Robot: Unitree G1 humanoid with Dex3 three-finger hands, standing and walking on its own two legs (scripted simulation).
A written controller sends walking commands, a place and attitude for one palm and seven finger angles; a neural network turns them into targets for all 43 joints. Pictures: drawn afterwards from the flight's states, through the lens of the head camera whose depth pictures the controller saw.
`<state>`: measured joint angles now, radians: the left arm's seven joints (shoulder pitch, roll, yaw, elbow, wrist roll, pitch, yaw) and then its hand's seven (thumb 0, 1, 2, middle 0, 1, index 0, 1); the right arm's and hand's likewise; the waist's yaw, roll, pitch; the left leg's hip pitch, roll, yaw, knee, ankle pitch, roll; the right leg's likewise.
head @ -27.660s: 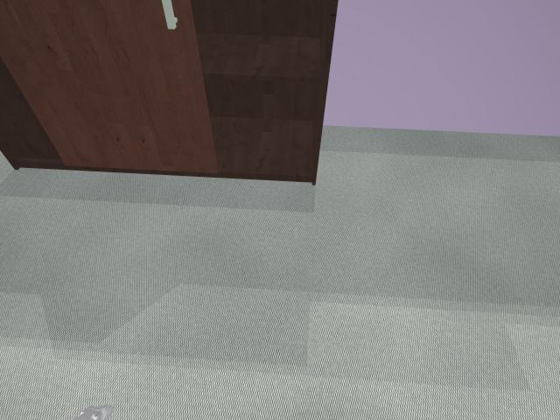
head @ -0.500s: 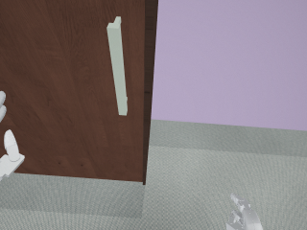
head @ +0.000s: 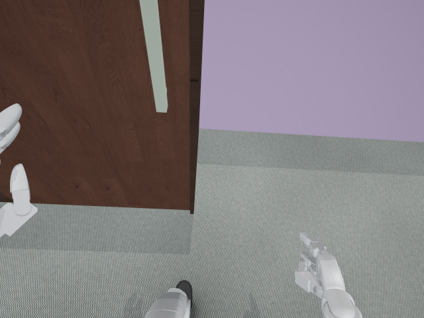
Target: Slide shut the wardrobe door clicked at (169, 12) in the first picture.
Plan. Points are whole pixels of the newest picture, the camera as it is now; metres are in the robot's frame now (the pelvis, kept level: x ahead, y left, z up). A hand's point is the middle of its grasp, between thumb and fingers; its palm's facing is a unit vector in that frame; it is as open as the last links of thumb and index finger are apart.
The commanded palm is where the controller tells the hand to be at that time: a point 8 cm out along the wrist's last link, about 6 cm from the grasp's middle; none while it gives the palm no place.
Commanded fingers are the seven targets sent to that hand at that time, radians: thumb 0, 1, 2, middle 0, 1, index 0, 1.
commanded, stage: step back with the hand held close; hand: left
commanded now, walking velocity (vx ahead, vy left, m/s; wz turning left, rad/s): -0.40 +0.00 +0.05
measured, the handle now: (157, 50) +0.56 +0.17 +0.16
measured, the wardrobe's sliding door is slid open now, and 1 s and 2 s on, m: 0.00 0.00 0.00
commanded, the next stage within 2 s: stop stepping back and stand still in 0.14 s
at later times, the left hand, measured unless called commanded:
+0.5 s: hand out of the picture +0.04 +0.27 +0.18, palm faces +0.42 -0.79 -0.45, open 7.4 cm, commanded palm -0.01 +0.30 +0.19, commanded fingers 0.00 0.90 0.90 -0.20 -0.30 -0.20 -0.30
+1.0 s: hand out of the picture -0.05 +0.31 +0.18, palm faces +0.57 -0.75 -0.35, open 7.4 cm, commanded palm -0.10 +0.32 +0.19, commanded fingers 0.00 0.90 0.90 -0.20 -0.30 -0.20 -0.30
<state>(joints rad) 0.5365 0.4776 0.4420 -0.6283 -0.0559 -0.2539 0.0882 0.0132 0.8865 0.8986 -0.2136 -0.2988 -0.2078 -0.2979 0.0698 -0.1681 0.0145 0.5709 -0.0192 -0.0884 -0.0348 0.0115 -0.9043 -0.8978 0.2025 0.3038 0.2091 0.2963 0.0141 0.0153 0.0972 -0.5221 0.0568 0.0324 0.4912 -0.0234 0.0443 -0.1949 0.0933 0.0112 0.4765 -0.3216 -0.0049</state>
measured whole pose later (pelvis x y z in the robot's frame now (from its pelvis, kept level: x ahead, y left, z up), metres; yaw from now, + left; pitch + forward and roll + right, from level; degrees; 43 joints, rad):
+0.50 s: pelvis -0.15 +0.00 +0.01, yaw +0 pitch -1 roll -2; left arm 0.59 0.45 0.44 -0.56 -0.05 -0.18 0.13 0.01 0.88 0.90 -0.22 -0.30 -0.21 -0.30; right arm 0.25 -0.18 0.02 0.65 -0.02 -0.08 -0.07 0.01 -0.90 -0.90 0.20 0.30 0.21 0.30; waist 0.02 -0.03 -0.03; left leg -0.52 -0.03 -0.05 0.80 -0.29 -0.01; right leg -0.19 0.02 -0.03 0.47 -0.26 -0.03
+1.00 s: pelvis -0.22 +0.02 +0.00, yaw +3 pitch -2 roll -1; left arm 0.46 0.37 0.44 -0.45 -0.01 -0.20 0.14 0.01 0.88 0.90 -0.21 -0.30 -0.21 -0.30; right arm 0.28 -0.21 0.00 0.72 -0.02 -0.08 -0.08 0.01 -0.90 -0.90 0.20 0.30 0.21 0.30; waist 0.03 -0.05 -0.05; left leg -0.46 0.04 0.05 0.97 -0.38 0.03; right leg -0.33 -0.02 -0.08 0.59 -0.30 -0.05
